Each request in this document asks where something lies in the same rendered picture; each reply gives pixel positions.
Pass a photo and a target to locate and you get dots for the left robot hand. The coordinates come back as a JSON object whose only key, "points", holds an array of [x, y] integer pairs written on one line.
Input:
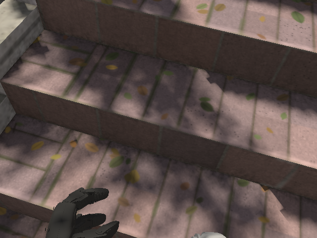
{"points": [[64, 222]]}

